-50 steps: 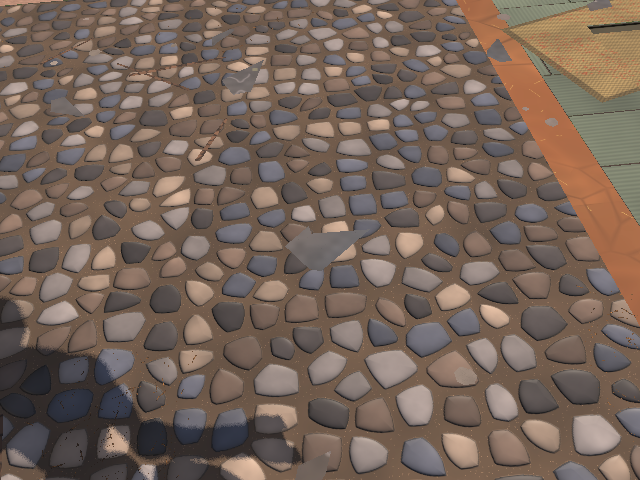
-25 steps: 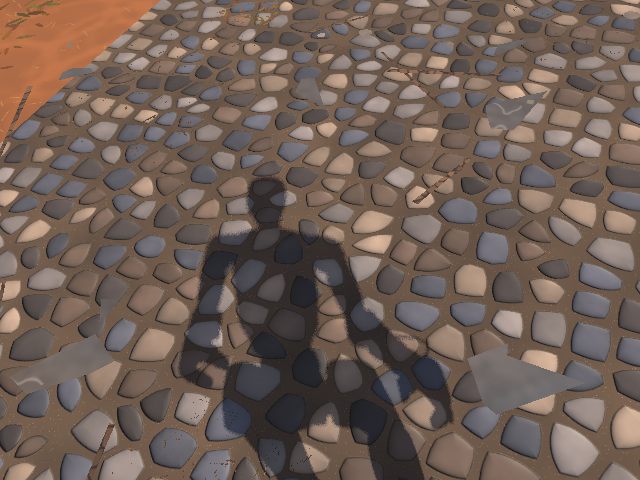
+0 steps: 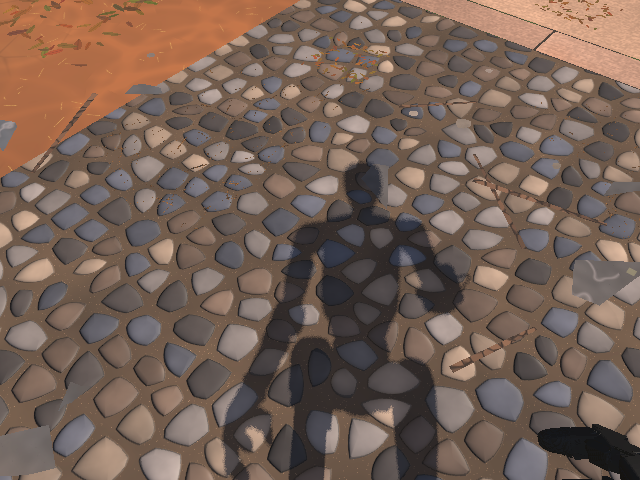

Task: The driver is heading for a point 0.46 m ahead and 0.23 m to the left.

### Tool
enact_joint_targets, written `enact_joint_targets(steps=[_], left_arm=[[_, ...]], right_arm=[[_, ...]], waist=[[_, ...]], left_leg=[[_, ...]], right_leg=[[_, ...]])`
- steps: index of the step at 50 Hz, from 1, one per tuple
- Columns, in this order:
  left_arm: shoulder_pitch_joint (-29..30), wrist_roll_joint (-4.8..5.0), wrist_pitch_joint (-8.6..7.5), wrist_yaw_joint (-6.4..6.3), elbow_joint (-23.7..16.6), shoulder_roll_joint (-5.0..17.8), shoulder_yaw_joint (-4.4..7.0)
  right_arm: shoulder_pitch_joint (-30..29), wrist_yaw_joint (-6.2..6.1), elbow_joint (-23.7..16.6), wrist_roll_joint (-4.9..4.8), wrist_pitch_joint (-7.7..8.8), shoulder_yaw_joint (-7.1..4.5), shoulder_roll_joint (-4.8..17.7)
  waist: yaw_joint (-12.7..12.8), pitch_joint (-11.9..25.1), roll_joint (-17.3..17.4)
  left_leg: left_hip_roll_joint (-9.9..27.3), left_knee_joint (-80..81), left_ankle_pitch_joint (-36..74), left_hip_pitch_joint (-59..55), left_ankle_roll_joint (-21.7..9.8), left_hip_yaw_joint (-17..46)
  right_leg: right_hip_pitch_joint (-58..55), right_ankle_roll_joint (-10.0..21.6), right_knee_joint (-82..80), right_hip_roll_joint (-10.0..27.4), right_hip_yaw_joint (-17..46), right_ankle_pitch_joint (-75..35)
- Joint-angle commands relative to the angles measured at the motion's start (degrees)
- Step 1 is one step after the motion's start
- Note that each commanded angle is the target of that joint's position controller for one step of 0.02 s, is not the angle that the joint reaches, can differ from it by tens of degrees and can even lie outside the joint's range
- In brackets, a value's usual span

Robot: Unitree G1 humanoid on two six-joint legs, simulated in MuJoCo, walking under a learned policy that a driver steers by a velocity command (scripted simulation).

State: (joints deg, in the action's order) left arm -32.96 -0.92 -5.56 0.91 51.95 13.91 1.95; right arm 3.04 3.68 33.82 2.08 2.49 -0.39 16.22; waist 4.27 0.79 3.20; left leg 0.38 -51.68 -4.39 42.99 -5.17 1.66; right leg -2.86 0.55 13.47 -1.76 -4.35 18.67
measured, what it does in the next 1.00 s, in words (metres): walks ahead, turning left: left foot, then right foot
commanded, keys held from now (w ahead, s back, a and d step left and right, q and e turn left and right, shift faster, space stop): w+shift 0.04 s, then w+q+shift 0.32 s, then shift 0.64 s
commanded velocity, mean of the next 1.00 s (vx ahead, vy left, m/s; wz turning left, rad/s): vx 0.58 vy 0.00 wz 0.34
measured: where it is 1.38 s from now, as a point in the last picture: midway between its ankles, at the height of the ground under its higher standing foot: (341, 372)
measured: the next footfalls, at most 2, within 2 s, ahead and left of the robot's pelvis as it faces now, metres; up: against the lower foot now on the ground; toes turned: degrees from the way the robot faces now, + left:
left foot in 0.16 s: +0.34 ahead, +0.05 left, +0.00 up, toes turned +4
right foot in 0.54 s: +0.80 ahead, -0.05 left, +0.00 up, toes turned +19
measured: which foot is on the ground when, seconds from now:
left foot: up 0.00-0.14, down 0.16-0.56, up 0.58-0.90, down 0.92-1.00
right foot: down 0.00-0.16, up 0.18-0.52, down 0.54-1.00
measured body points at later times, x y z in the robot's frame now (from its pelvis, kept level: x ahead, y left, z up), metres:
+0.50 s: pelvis +0.48 +0.01 -0.01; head +0.52 +0.02 +0.44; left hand +0.71 +0.27 -0.05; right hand +0.47 -0.28 -0.13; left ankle +0.30 +0.05 -0.74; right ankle +0.74 -0.08 -0.70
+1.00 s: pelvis +0.70 +0.05 +0.00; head +0.70 +0.07 +0.44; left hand +0.69 +0.33 -0.14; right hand +0.96 -0.11 -0.09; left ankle +0.72 +0.19 -0.74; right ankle +0.76 -0.06 -0.74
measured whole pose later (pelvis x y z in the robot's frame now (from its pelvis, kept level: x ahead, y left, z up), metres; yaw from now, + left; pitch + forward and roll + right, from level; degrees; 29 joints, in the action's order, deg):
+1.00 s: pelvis +0.70 +0.05 +0.00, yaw +21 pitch +0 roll -2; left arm -12.5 -0.8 -2.7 0.1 48.3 15.4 1.1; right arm 5.3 -1.0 41.9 1.2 -1.1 -1.1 13.0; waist 3.4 -1.3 -1.1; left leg 0.3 -31.2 -10.6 20.9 0.1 3.8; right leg 15.3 0.0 30.0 -0.5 -2.4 15.3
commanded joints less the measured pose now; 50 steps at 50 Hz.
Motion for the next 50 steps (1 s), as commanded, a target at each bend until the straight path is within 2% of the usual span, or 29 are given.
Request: enact_joint_targets(steps=[1, 5, 7, 8, 9, 10, 12, 13, 16, 19, 21, 24, 25, 26, 27, 28, 29, 30, 31, 32, 34, 36, 38, 41, 45, 46, 47, 48, 50], left_arm=[[4.28, 0.69, -1.64, -0.01, -2.98, 8.34, 1.27], [2.09, -0.51, -0.35, -1.54, -1.41, 13.08, 1.94], [6.03, -1.28, 1.53, -2.70, -2.67, 14.79, 2.54], [7.04, -1.71, 1.56, -2.73, -4.48, 12.51, 2.16], [3.76, -0.28, 0.54, -0.91, -8.31, 5.11, 0.60], [8.99, -0.35, -0.39, -1.11, -10.86, 8.81, 0.76], [16.76, -0.90, -1.74, -1.12, -12.99, 8.24, -0.19], [18.88, -1.89, -1.22, -1.04, -13.92, 7.55, -0.43], [20.17, -3.46, 1.82, -0.22, -15.63, 6.72, -0.82], [31.17, -2.19, 1.75, 0.83, -20.52, 4.55, -2.27], [32.05, -1.42, 1.01, 1.18, -20.09, 2.84, -2.78], [32.38, -1.79, 0.74, 0.16, -19.58, 4.62, -2.05], [36.81, 0.90, -1.39, -0.77, -22.42, 7.72, 0.09], [32.30, 1.22, -2.23, -1.15, -21.99, 8.85, 0.93], [22.52, 0.43, -2.76, -1.47, -19.31, 10.18, 1.68], [10.15, -0.76, -2.61, -1.83, -16.36, 12.86, 1.94], [6.94, -1.92, -2.61, -0.62, -14.42, 12.87, 1.56], [8.26, -0.88, -1.93, -0.09, -15.51, 11.16, 2.05], [13.95, -0.57, -1.14, -0.42, -16.47, 9.03, 1.84], [19.43, -0.01, -0.68, -0.63, -15.96, 7.30, 1.14], [21.70, 0.04, -0.60, -0.81, -14.37, 6.31, 0.37], [25.74, -0.18, -0.61, -0.17, -13.24, 5.45, 0.21], [27.48, -0.11, -0.33, -0.04, -12.11, 7.18, 0.89], [25.95, 0.73, 0.63, -0.53, -9.99, 8.72, 1.50], [25.56, 1.32, 1.52, -0.52, -8.37, 8.49, 1.07], [24.10, 1.28, 1.63, -0.49, -7.61, 6.90, 0.49], [20.86, 0.24, 1.55, -0.46, -6.98, 4.94, -0.21], [13.38, -0.39, 1.65, -0.39, -5.86, 3.94, -0.42], [17.08, -0.08, 3.51, -1.49, -5.77, 5.02, -0.43]], right_arm=[[-8.02, 0.52, -5.19, -0.41, 0.97, 0.50, 1.61], [-1.29, -1.00, -1.93, 0.26, 0.91, -0.54, 4.70], [19.91, -1.96, 5.25, -0.31, 0.98, -2.47, 7.57], [27.97, -2.94, 7.54, -0.04, 0.57, -4.11, 10.89], [23.33, -3.60, 7.13, -0.07, -0.39, -5.52, 15.62], [22.40, -3.49, 6.57, -0.62, -0.59, -6.02, 14.31], [21.23, -3.81, 9.22, -1.14, 0.23, -5.70, 10.29], [20.26, -4.11, 9.98, -1.23, 0.79, -5.33, 8.86], [19.70, -4.19, 10.63, -1.72, 2.22, -4.34, 7.42], [17.21, -3.95, 9.82, -1.67, 3.00, -4.81, 8.56], [20.33, -3.20, 11.48, -2.88, 3.24, -5.29, 9.22], [26.78, -3.29, 14.70, -3.44, 3.14, -5.15, 8.88], [29.27, -4.46, 14.97, -5.70, 2.20, -4.15, 4.46], [27.13, -5.00, 15.31, -5.03, 1.39, -4.46, 7.65], [22.58, -5.21, 13.69, -3.88, 0.70, -4.96, 9.39], [19.60, -5.38, 10.63, -1.74, 0.46, -3.94, 6.31], [32.89, -4.55, 12.08, -3.17, 0.82, -1.83, 0.07], [34.76, -3.96, 13.69, -3.71, 0.37, -2.28, 4.79], [26.31, -4.06, 11.25, -4.80, -0.21, -3.19, 7.55], [20.15, -4.55, 9.40, -3.95, -0.65, -3.11, 7.38], [16.47, -4.84, 8.02, -3.01, -1.80, -3.27, 5.20], [19.17, -5.11, 8.39, -2.99, -2.66, -2.44, 1.10], [16.78, -5.30, 7.94, -2.49, -2.30, -1.71, -0.59], [12.27, -4.65, 7.42, -2.31, -2.25, -1.69, 0.84], [7.32, -4.42, 6.36, -1.30, -2.76, -2.76, 3.69], [6.66, -4.52, 6.01, -0.84, -2.73, -2.96, 4.26], [6.15, -4.90, 5.11, -0.32, -2.62, -3.29, 6.76], [3.39, -5.37, 4.30, -0.31, -3.17, -3.44, 8.41], [-0.47, -4.66, 4.42, -0.97, -3.36, -2.31, 2.84]], waist=[[-2.79, -8.02, -6.12], [-7.05, -0.75, -10.85], [-17.08, 9.43, -10.75], [-18.64, 14.21, -6.41], [-9.15, 16.55, 13.18], [-11.65, 16.87, 6.50], [-8.57, 2.33, -4.78], [-6.19, -0.91, -6.25], [-2.02, -4.30, -4.21], [-2.82, -9.52, -3.09], [-5.26, -7.14, -3.24], [-8.34, -3.52, -2.06], [-8.04, -1.91, -4.46], [-3.16, 1.48, -2.11], [2.39, 6.03, 1.41], [6.30, 15.57, -3.46], [0.96, 29.55, -23.84], [2.54, 33.77, -17.27], [2.24, 24.96, -13.38], [0.07, 14.55, -5.73], [-3.35, 5.18, -4.13], [-7.18, 3.83, -6.22], [-7.43, 5.63, -7.04], [-6.07, 8.16, -8.90], [-6.03, 4.56, -8.49], [-5.90, 3.34, -7.84], [-4.38, 3.82, -2.54], [0.54, 6.01, 6.39], [-1.02, 3.57, 6.14]], left_leg=[[0.78, 12.46, 7.13, -9.18, -1.55, -6.16], [-7.02, 16.33, -2.07, -18.64, -4.98, -10.88], [-8.60, 19.99, -3.87, -40.22, -7.59, -9.08], [-1.06, 17.55, -15.72, -54.96, -9.54, 2.25], [13.35, 26.96, -24.33, -67.39, -17.90, 36.60], [14.93, 34.22, -23.25, -69.59, -21.35, 47.22], [11.91, 36.72, -10.62, -52.64, -17.89, 34.93], [8.90, 37.37, -6.86, -44.71, -16.36, 30.33], [5.30, 40.45, -5.43, -32.76, -15.98, 25.41], [0.70, 44.44, 4.90, -20.10, -13.09, 18.92], [-0.74, 42.36, 21.76, -18.07, -8.51, 13.91], [-0.40, 35.53, 34.32, -31.73, -4.07, 13.59], [0.76, 28.25, 30.48, -34.19, -2.42, 17.68], [0.89, 22.01, 34.16, -37.22, -1.03, 16.87], [-0.37, 10.63, 34.07, -34.76, 1.49, 15.38], [-4.24, -10.10, 9.63, -25.43, 4.71, 11.75], [-12.43, -34.46, -34.08, -11.29, 8.16, 12.45], [-8.28, -38.96, -30.89, -8.51, 8.41, 16.18], [-4.86, -37.26, -27.93, -5.66, 8.65, 13.03], [-2.45, -32.94, -25.21, -4.34, 8.70, 8.64], [-0.03, -27.00, -24.34, -8.56, 7.94, 6.26], [1.79, -14.65, -22.09, -15.32, 7.86, 4.69], [1.62, -1.32, -14.85, -22.17, 8.01, 2.26], [1.54, 8.57, -2.54, -27.83, 7.91, 2.41], [0.47, 20.12, 1.91, -33.83, 4.79, 1.27], [1.43, 24.01, 3.45, -35.57, 3.40, 2.32], [7.45, 26.75, 15.79, -38.51, 1.22, 8.56], [13.43, 26.87, 16.69, -38.79, -3.83, 13.66], [8.37, 31.36, -12.98, -27.46, -2.39, 12.26]], right_leg=[[9.04, 7.02, -14.66, 12.41, 4.04, -28.71], [-5.41, 5.14, 3.55, 14.70, -2.59, -75.29], [-0.41, 3.49, 31.86, 13.98, -4.77, -77.79], [13.46, 3.56, 52.00, 10.68, -3.95, -53.84], [38.41, 0.14, 72.58, -1.26, -1.19, 3.66], [49.25, 1.03, 77.00, -0.69, 7.64, 3.37], [48.83, 1.27, 66.19, 5.10, 9.14, -0.56], [45.52, 0.52, 61.53, 6.48, 9.17, 0.85], [41.76, -2.18, 52.02, 7.88, 8.30, 7.33], [34.13, -3.81, 34.09, 7.29, 4.27, -9.22], [21.97, -2.32, 24.79, 3.89, 1.67, -26.45], [19.47, 0.52, 17.04, 0.11, 1.09, -31.49], [16.76, 0.17, 13.35, -1.77, 4.40, -29.21], [13.08, 0.61, 10.75, -1.90, 3.42, -32.48], [3.39, 1.82, 11.65, 1.28, 4.44, -39.86], [-13.25, 5.50, 19.93, 12.81, 13.15, -64.38], [-30.83, 19.63, 21.32, 31.67, 38.07, -78.13], [-29.30, 19.78, 17.89, 30.34, 43.07, -65.90], [-21.37, 17.88, 15.50, 26.99, 34.80, -57.61], [-9.05, 15.94, 12.49, 23.22, 28.65, -54.30], [8.11, 14.71, 6.92, 18.83, 22.07, -51.36], [17.60, 13.84, 4.05, 15.72, 15.67, -50.26], [21.49, 13.21, 3.47, 13.21, 9.95, -54.31], [20.44, 12.77, 3.39, 13.33, 8.46, -45.30], [23.79, 9.46, 6.02, 12.24, 9.86, -19.63], [24.81, 7.13, 8.06, 10.46, 9.73, -13.49], [26.50, 3.50, 12.65, 7.07, 7.49, -6.13], [26.63, 0.44, 16.53, 2.67, 3.53, 5.58], [18.41, -1.26, 14.52, 2.91, 2.91, -0.12]])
